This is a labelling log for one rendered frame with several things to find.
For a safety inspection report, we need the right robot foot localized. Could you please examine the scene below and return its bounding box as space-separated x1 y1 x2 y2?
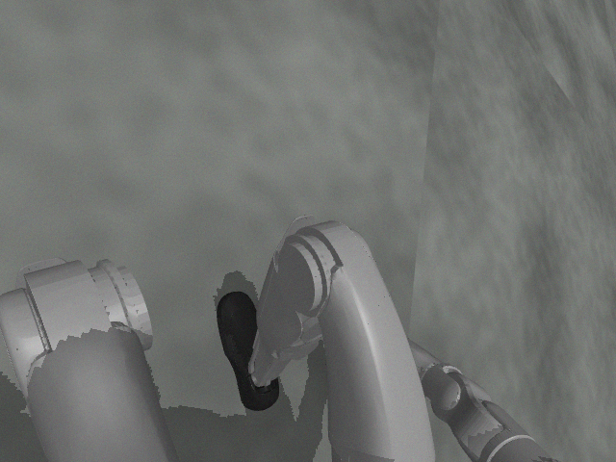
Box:
217 292 279 411

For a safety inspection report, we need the right robot arm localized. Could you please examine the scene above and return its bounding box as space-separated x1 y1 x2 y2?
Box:
422 363 561 462

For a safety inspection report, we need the right robot hand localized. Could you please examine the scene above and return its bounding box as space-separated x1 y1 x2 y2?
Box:
407 338 443 382

